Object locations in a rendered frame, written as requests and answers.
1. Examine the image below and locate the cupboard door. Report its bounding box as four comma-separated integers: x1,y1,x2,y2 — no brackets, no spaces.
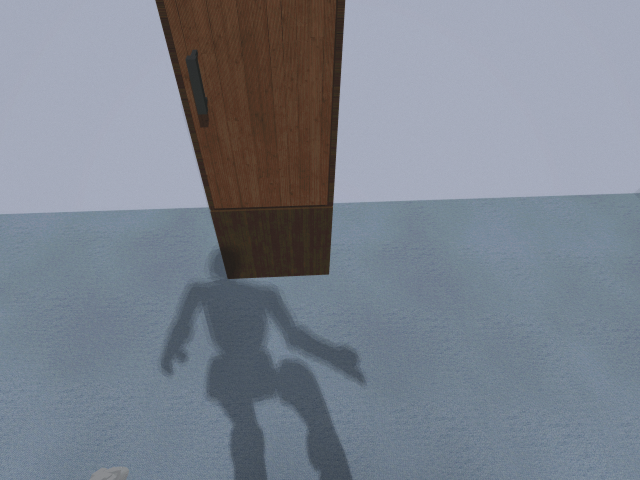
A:
163,0,336,209

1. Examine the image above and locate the handle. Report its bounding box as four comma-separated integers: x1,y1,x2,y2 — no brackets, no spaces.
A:
185,50,208,114

